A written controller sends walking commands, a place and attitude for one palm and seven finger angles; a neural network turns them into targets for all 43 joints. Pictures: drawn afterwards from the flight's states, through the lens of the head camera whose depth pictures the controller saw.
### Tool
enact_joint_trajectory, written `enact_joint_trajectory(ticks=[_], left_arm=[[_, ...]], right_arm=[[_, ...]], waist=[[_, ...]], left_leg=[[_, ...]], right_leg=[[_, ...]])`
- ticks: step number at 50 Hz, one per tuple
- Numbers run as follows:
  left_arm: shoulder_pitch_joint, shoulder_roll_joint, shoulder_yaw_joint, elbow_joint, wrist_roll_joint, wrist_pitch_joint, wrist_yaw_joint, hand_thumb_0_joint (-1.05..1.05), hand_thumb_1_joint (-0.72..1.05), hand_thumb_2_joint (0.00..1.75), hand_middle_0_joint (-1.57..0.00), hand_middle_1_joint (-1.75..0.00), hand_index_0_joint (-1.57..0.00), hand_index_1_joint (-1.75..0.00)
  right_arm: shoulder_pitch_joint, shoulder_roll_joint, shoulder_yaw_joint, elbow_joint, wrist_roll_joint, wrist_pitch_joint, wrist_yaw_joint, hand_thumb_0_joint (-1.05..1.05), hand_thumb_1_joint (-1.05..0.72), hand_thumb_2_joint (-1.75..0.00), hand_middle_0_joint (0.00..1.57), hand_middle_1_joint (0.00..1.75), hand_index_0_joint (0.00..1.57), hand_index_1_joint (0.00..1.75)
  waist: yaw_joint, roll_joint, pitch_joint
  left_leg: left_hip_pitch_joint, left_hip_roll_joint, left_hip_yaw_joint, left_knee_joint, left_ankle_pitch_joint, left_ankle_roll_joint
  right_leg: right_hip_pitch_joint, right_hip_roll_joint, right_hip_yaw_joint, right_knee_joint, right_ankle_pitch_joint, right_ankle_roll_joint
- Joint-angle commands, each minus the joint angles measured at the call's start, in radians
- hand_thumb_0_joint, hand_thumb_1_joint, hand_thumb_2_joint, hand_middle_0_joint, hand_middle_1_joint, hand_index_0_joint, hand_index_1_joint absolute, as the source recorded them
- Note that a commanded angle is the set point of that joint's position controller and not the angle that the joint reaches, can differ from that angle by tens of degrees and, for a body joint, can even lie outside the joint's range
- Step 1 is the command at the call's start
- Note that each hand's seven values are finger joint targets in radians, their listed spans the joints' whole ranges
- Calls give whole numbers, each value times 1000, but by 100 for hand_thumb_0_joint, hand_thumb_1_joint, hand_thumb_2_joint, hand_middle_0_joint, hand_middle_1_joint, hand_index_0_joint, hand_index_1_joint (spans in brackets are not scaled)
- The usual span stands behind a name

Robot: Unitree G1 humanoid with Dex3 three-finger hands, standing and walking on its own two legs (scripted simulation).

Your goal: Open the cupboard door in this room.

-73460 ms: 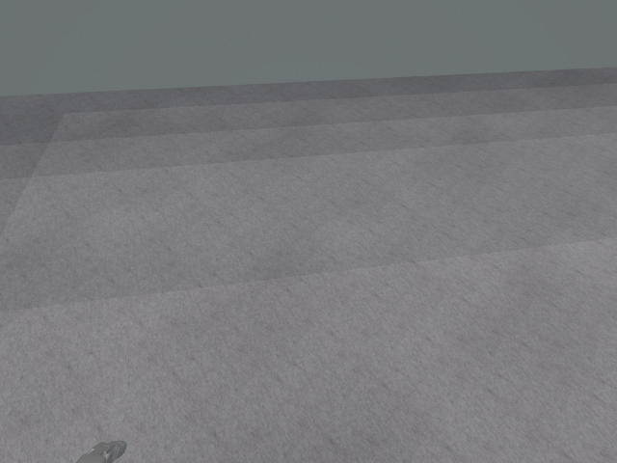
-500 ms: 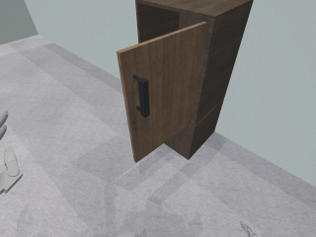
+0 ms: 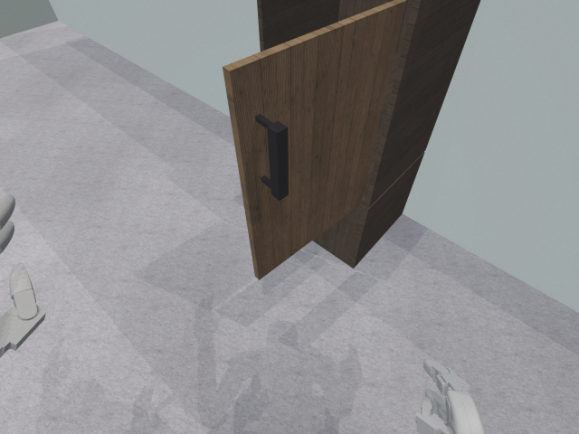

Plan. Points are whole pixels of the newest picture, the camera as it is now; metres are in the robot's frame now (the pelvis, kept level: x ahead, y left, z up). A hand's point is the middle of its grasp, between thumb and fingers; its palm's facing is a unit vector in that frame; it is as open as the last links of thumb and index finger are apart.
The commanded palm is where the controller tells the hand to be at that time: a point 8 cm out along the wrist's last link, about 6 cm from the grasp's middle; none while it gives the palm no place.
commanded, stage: stop stepping back and stand still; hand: left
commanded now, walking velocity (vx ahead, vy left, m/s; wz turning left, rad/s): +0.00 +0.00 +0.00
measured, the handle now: (271, 158) +0.56 +0.07 +0.06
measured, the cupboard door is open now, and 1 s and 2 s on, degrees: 83 83 83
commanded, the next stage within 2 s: let the arm hang, fingers relaxed in 0.56 s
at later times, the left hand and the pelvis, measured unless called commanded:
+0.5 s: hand (10, 334) +0.18 +0.28 +0.15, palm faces +0.39 -0.79 -0.47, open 7.4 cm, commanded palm +0.12 +0.32 +0.18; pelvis -0.02 +0.02 +0.01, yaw +0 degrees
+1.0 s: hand out of the picture +0.02 +0.18 -0.17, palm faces +0.04 -0.98 -0.18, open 7.0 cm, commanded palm none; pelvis -0.04 +0.00 +0.00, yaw +2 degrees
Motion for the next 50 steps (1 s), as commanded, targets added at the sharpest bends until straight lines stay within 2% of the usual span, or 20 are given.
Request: enact_joint_trajectory(ticks=[1, 2, 5, 13, 22, 25, 32, 33, 34, 35, 36, 37, 39, 40, 42, 43, 44, 46, 48, 50], left_arm=[[-25, 191, 149, -212, -12, -49, 19, 0, 90, 90, -20, -30, -20, -30], [-47, 219, 165, -248, -10, -50, 19, 0, 90, 90, -20, -30, -20, -30], [-51, 197, 145, -250, -9, -46, 20, 0, 90, 90, -20, -30, -20, -30], [-14, 162, 124, -187, -12, -35, 21, 0, 90, 90, -20, -30, -20, -30], [-35, 186, 134, -216, -9, -34, 24, 0, 90, 90, -20, -30, -20, -30], [-38, 167, 117, -202, -7, -32, 26, 0, 90, 90, -20, -30, -20, -30], [-46, 175, 126, -166, -3, -29, 28, 0, 90, 90, -20, -30, -20, -30], [-134, 18, -295, 609, 78, 115, -119, 0, 90, 90, -20, -30, -20, -30], [-136, 7, -272, 644, 63, 183, -146, 0, 90, 90, -20, -30, -20, -30], [-144, 2, -274, 630, 63, 205, -153, 0, 90, 90, -20, -30, -20, -30], [-176, -14, -280, 667, 65, 205, -157, 0, 90, 90, -20, -30, -20, -30], [-210, -14, -290, 717, 74, 199, -160, 0, 90, 90, -20, -30, -20, -30], [-244, -4, -303, 825, 77, 199, -162, 0, 90, 90, -20, -30, -20, -30], [-271, 6, -307, 884, 80, 199, -160, 0, 90, 90, -20, -30, -20, -30], [-314, 3, -326, 1000, 74, 209, -150, 0, 90, 90, -20, -30, -20, -30], [-335, -15, -339, 1053, 66, 215, -146, 0, 90, 90, -20, -30, -20, -30], [-354, -20, -348, 1098, 63, 219, -143, 0, 90, 90, -20, -30, -20, -30], [-365, -37, -360, 1183, 58, 222, -139, 0, 90, 90, -20, -30, -20, -30], [-326, -56, -362, 1266, 55, 220, -136, 0, 90, 90, -20, -30, -20, -30], [-277, -88, -348, 1335, 55, 217, -133, 0, 90, 90, -20, -30, -20, -30]], right_arm=[[-56, -134, -55, -154, 5, -39, -19, 0, -90, -90, 20, 30, 20, 30], [-68, -134, -55, -156, 3, -43, -24, 0, -90, -90, 20, 30, 20, 30], [-62, -128, -50, -163, 5, -43, -25, 0, -90, -90, 20, 30, 20, 30], [-57, -134, -55, -159, 5, -44, -25, 0, -90, -90, 20, 30, 20, 30], [-68, -141, -58, -167, 3, -45, -32, 0, -90, -90, 20, 30, 20, 30], [-56, -139, -57, -164, 4, -45, -32, 0, -90, -90, 20, 30, 20, 30], [-59, -140, -60, -153, 2, -47, -35, 0, -90, -90, 20, 30, 20, 30], [-112, -310, -93, 97, 6, -76, 66, 0, -90, -90, 20, 30, 20, 30], [-25, -274, -96, 101, 3, -10, 64, 0, -90, -90, 20, 30, 20, 30], [-9, -271, -92, 80, -2, 11, 59, 0, -90, -90, 20, 30, 20, 30], [-21, -262, -85, 93, -12, 21, 58, 0, -90, -90, 20, 30, 20, 30], [-37, -250, -76, 95, -18, 31, 55, 0, -90, -90, 20, 30, 20, 30], [-42, -245, -62, 112, -26, 49, 51, 0, -90, -90, 20, 30, 20, 30], [-29, -238, -60, 125, -26, 58, 51, 0, -90, -90, 20, 30, 20, 30], [18, -188, -48, 162, -26, 84, 49, 0, -90, -90, 20, 30, 20, 30], [38, -157, -40, 191, -30, 97, 46, 0, -90, -90, 20, 30, 20, 30], [47, -142, -34, 213, -30, 106, 44, 0, -90, -90, 20, 30, 20, 30], [45, -125, -25, 253, -31, 113, 41, 0, -90, -90, 20, 30, 20, 30], [32, -121, -21, 280, -32, 111, 38, 0, -90, -90, 20, 30, 20, 30], [35, -107, -24, 306, -34, 112, 31, 0, -90, -90, 20, 30, 20, 30]], waist=[[6, 9, -156], [10, 52, -157], [12, 72, -155], [9, 41, -118], [14, 63, -114], [13, 57, -105], [14, 29, -90], [-32, 32, 14], [-17, 62, -56], [-20, 81, -36], [-10, 74, -44], [0, 1, -50], [10, -164, -77], [8, -254, -101], [-12, -328, -122], [-19, -297, -128], [-24, -229, -124], [-22, -44, -99], [4, 118, -85], [23, 204, -87]], left_leg=[[-7, 60, -74, -122, 405, 27], [11, 64, -68, -126, 450, 25], [-3, 67, -53, -126, 471, 24], [-84, 43, -57, -167, 266, 11], [-91, 32, -58, -198, 198, 14], [-107, 33, -62, -207, 158, 16], [-109, 25, -57, -208, 97, 15], [-189, 62, -103, -42, 259, 31], [-105, 77, -88, -66, 290, 27], [-142, 100, -106, -96, 237, 45], [-229, 123, -157, -129, 147, 76], [-245, 120, -175, -137, 142, 86], [-231, 96, -176, -114, 109, 89], [-188, 64, -150, -73, 117, 79], [-87, -1, -83, 14, 98, 55], [-53, -17, -53, 39, 82, 44], [-25, -18, -46, 34, 83, 39], [-10, 9, -80, -32, 129, 41], [-96, 50, -125, -122, 114, 49], [-146, 57, -130, -161, 58, 48]], right_leg=[[155, -72, 112, -29, 364, 41], [145, -61, 99, -17, 370, 44], [174, -51, 83, -24, 374, 49], [193, -57, 100, -93, 281, 48], [179, -48, 96, -121, 226, 52], [182, -46, 99, -128, 198, 54], [156, -52, 110, -170, 149, 54], [-2, -142, 51, -14, 237, 18], [-56, -135, 116, -33, 159, 2], [-60, -113, 84, -5, 75, 9], [-47, -93, 74, 56, -14, 7], [-23, -79, 85, 73, -16, 4], [18, -99, 105, 23, -1, 2], [15, -129, 133, -22, 21, -6], [-42, -202, 194, -106, -1, -42], [-61, -227, 211, -131, -7, -58], [-77, -229, 212, -139, -17, -63], [-94, -188, 184, -119, -67, -41], [-1, -137, 140, -90, -38, -4], [78, -123, 111, -87, 9, -2]])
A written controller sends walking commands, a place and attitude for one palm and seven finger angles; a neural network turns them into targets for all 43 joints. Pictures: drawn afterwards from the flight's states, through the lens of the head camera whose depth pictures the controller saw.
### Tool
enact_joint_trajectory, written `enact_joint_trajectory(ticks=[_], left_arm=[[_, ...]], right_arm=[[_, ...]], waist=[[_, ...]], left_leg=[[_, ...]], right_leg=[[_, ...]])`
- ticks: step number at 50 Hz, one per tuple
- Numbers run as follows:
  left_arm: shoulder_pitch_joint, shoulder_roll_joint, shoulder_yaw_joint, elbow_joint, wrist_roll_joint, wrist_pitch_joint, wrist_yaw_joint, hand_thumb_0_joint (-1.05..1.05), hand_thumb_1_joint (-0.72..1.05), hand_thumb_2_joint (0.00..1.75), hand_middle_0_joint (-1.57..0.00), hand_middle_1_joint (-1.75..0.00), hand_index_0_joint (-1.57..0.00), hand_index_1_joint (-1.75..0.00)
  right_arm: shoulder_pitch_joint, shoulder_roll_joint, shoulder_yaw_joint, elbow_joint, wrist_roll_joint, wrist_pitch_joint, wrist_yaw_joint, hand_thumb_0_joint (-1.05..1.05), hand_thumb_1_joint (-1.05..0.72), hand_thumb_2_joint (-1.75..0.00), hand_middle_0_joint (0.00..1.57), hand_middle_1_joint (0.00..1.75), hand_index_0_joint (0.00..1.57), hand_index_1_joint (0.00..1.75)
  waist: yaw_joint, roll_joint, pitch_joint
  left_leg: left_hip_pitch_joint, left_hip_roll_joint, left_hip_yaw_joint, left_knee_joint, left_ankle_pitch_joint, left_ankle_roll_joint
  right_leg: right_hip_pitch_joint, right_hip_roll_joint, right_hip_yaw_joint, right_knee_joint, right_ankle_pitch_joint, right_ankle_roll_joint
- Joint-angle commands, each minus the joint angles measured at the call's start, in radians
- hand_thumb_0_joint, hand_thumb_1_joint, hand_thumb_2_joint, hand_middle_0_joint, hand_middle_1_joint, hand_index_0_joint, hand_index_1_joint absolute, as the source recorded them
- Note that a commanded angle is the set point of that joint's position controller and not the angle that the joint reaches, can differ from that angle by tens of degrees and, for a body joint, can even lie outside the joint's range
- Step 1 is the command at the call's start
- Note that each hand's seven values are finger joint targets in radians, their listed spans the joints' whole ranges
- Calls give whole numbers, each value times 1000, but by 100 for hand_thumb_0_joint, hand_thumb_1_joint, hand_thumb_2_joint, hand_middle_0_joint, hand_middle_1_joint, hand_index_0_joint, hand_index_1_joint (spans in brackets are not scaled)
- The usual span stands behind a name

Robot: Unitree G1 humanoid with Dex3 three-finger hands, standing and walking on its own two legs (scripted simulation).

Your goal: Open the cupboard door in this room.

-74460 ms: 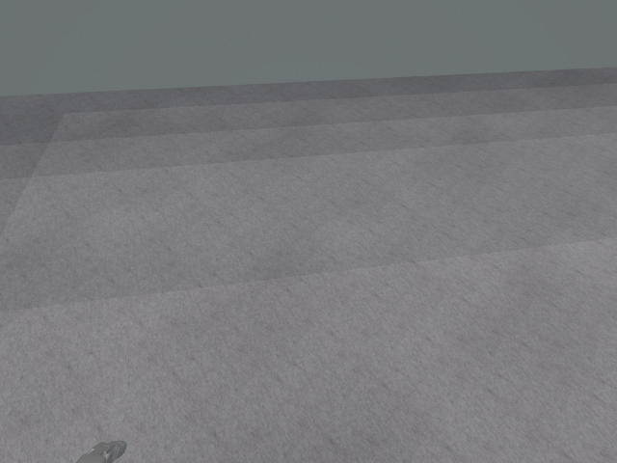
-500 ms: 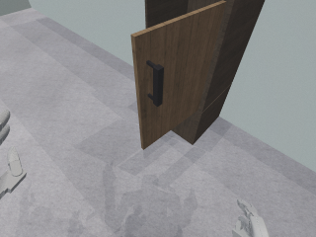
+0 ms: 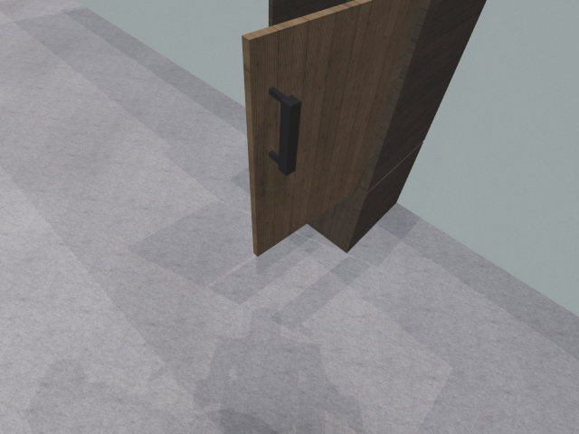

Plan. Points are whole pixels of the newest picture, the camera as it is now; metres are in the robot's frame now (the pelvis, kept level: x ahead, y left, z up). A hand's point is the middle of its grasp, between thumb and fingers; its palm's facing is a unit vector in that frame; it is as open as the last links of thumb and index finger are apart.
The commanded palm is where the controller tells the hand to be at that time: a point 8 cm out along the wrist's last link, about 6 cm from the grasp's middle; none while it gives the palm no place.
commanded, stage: let the arm hang, fingers relaxed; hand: left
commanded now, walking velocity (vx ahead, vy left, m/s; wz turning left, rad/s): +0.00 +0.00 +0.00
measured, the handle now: (281, 132) +0.60 +0.04 +0.06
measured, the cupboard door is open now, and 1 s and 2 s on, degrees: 83 83 83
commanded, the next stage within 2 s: look to check the result in 0.76 s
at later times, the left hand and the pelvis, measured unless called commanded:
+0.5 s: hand out of the picture +0.01 +0.17 -0.16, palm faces +0.02 -0.98 -0.20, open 7.4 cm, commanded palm none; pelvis +0.02 +0.00 +0.01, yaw -1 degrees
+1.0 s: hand out of the picture +0.02 +0.17 -0.16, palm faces +0.02 -0.98 -0.18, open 7.4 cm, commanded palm none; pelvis +0.03 +0.01 +0.01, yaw -1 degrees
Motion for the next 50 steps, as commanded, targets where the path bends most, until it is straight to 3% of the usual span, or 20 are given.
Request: enact_joint_trajectory(ticks=[1, 5, 7, 11, 16, 26, 30, 37, 50], left_arm=[[47, 132, 32, 32, -1, -48, -6, 0, 90, 90, -20, -30, -20, -30], [36, 128, 23, 115, -6, -53, -7, 0, 90, 90, -20, -30, -20, -30], [34, 124, 22, 145, -6, -54, -6, 0, 90, 90, -20, -30, -20, -30], [45, 97, 17, 194, -7, -55, -3, 0, 90, 90, -20, -30, -20, -30], [62, 84, 17, 226, -7, -55, 2, 0, 90, 90, -20, -30, -20, -30], [94, 46, 17, 252, -7, -61, 7, 0, 90, 90, -20, -30, -20, -30], [92, 41, 16, 260, -8, -61, 8, 0, 90, 90, -20, -30, -20, -30], [95, 40, 16, 263, -7, -61, 7, 0, 90, 90, -20, -30, -20, -30], [93, 35, 14, 271, -8, -66, 6, 0, 90, 90, -20, -30, -20, -30]], right_arm=[[-17, -80, -30, -27, 2, -26, -13, 0, -90, -90, 20, 30, 20, 30], [68, -61, -33, 32, 8, -18, -18, 0, -90, -90, 20, 30, 20, 30], [103, -56, -36, 52, 10, -15, -19, 0, -90, -90, 20, 30, 20, 30], [158, -33, -33, 98, 9, -16, -23, 0, -90, -90, 20, 30, 20, 30], [173, -9, -28, 131, 9, -18, -24, 0, -90, -90, 20, 30, 20, 30], [156, 21, -23, 155, 13, -33, -32, 0, -90, -90, 20, 30, 20, 30], [148, 28, -21, 160, 13, -33, -35, 0, -90, -90, 20, 30, 20, 30], [142, 16, -24, 155, 15, -31, -36, 0, -90, -90, 20, 30, 20, 30], [125, 5, -21, 162, 15, -39, -39, 0, -90, -90, 20, 30, 20, 30]], waist=[[34, 296, -112], [22, 177, -49], [17, 80, -13], [7, -2, 14], [7, -24, 9], [19, 53, -3], [21, 94, 20], [18, 68, 24], [15, 55, -10]], left_leg=[[-79, 93, -112, -197, -28, 28], [-73, 83, -97, -203, -69, 21], [-51, 82, -92, -203, -70, 24], [-9, 75, -73, -192, -43, 29], [24, 70, -53, -181, -15, 30], [24, 89, -65, -214, 75, 30], [14, 94, -71, -227, 71, 27], [31, 92, -71, -231, 47, 27], [75, 98, -70, -232, 131, 26]], right_leg=[[181, -79, 126, -147, -20, -11], [155, -92, 144, -208, -78, -18], [110, -91, 146, -233, -122, -17], [64, -98, 157, -259, -162, -17], [49, -101, 161, -263, -161, -14], [114, -88, 132, -207, 18, -7], [120, -84, 128, -204, 34, -5], [113, -81, 124, -215, 15, -2], [145, -87, 120, -207, 88, 0]])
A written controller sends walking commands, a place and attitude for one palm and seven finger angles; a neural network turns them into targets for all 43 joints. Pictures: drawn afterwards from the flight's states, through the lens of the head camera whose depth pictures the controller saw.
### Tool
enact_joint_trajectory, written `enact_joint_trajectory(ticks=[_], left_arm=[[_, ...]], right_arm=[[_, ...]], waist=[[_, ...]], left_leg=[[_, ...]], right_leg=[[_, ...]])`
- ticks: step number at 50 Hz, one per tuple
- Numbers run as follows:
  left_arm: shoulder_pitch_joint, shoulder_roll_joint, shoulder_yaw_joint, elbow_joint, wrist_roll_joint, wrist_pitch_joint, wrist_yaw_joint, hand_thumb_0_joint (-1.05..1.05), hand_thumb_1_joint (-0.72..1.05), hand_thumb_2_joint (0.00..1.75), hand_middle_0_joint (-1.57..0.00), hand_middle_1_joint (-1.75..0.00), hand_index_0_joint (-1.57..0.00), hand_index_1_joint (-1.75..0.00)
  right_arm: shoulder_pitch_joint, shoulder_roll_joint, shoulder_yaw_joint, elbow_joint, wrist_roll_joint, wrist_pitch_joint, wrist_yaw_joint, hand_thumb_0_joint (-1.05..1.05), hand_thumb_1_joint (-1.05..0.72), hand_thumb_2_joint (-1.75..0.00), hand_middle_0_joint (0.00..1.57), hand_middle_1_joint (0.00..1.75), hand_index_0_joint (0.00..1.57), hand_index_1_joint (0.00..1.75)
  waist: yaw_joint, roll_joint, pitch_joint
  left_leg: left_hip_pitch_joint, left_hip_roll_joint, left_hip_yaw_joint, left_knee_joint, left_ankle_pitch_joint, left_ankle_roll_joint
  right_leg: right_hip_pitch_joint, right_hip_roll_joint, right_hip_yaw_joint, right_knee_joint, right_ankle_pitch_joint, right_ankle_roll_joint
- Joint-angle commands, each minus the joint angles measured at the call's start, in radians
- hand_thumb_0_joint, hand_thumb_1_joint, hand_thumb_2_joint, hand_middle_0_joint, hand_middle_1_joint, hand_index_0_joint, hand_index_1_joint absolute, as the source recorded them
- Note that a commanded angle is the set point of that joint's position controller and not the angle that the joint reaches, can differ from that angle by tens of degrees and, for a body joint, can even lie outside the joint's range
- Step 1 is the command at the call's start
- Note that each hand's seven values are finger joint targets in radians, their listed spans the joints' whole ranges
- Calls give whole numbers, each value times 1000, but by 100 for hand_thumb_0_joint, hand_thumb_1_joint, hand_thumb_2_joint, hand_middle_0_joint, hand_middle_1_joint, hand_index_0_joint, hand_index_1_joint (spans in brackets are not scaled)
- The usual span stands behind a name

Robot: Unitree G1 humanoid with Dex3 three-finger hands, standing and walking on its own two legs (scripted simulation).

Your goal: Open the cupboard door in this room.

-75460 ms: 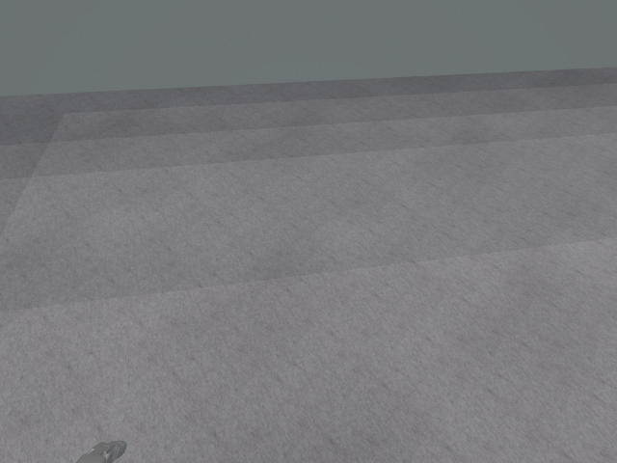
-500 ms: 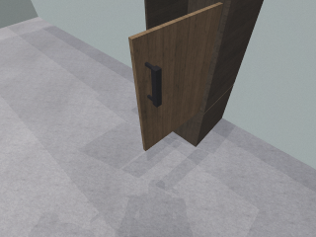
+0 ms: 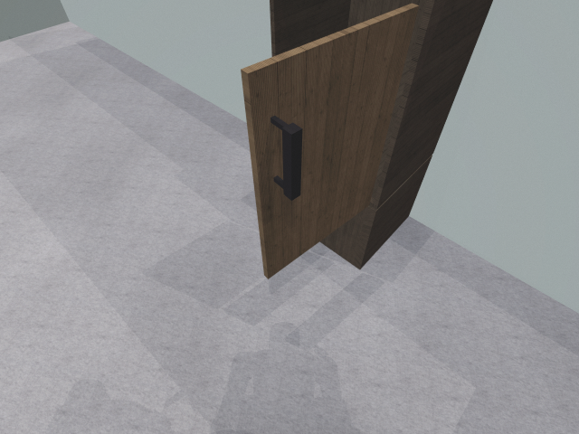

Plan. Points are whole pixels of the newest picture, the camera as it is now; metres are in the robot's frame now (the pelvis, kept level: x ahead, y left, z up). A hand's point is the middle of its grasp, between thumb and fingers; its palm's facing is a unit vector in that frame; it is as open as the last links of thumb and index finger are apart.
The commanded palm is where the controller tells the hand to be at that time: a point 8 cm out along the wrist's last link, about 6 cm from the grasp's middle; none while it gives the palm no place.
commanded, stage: look to check the result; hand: left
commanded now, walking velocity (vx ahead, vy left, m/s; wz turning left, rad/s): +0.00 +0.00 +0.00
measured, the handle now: (284, 158) +0.57 +0.04 +0.05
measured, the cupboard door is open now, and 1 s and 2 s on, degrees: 83 83 83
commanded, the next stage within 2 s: stand and wait in 0.36 s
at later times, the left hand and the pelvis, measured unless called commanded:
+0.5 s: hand out of the picture +0.01 +0.16 -0.17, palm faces +0.04 -0.98 -0.19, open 7.4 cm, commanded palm none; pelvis +0.02 -0.01 +0.00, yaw +0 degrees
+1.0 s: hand out of the picture +0.01 +0.15 -0.17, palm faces +0.04 -0.98 -0.19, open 7.4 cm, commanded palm none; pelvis +0.02 -0.01 +0.00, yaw +0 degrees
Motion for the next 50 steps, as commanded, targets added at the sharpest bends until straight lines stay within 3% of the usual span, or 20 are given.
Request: enact_joint_trajectory(ticks=[1, 21, 36, 50], left_arm=[[62, 96, 18, -18, -4, -13, 3, 0, 90, 90, -20, -30, -20, -30], [59, 111, 16, -16, -5, -18, 3, 0, 90, 90, -20, -30, -20, -30], [55, 111, 12, -10, -7, -17, 2, 0, 90, 90, -20, -30, -20, -30], [58, 112, 14, -11, -7, -20, 3, 0, 90, 90, -20, -30, -20, -30]], right_arm=[[84, -81, -17, -10, 4, -12, -4, 0, -90, -90, 20, 30, 20, 30], [67, -93, -15, 0, 6, -15, -7, 0, -90, -90, 20, 30, 20, 30], [62, -94, -11, 6, 4, -11, -8, 0, -90, -90, 20, 30, 20, 30], [71, -93, -12, 7, 5, -12, -9, 0, -90, -90, 20, 30, 20, 30]], waist=[[-1, -6, 28], [1, -13, 4], [1, -2, 36], [0, -19, 23]], left_leg=[[-59, 102, -90, -91, 116, 18], [-23, 104, -86, -87, 194, 14], [-27, 102, -84, -99, 160, 10], [-21, 104, -82, -97, 171, 9]], right_leg=[[19, -94, 97, -77, 71, -17], [60, -101, 93, -78, 163, -18], [53, -99, 96, -101, 125, -20], [67, -98, 97, -101, 148, -22]])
